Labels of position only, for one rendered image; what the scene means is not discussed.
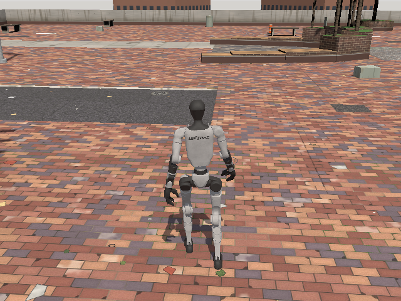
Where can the right robot forearm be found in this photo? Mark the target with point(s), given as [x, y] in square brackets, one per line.
[229, 163]

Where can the left robot forearm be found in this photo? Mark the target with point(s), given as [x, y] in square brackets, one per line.
[171, 174]

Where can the robot left hand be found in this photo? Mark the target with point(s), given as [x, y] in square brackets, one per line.
[167, 195]

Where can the right robot upper arm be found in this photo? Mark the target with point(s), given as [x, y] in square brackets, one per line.
[221, 140]

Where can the humanoid robot torso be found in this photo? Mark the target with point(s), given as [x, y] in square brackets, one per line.
[199, 147]

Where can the robot right hand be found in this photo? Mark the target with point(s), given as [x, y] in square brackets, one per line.
[225, 172]

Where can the left robot upper arm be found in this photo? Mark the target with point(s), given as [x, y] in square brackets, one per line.
[176, 145]

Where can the robot head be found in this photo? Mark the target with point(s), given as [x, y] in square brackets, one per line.
[197, 108]

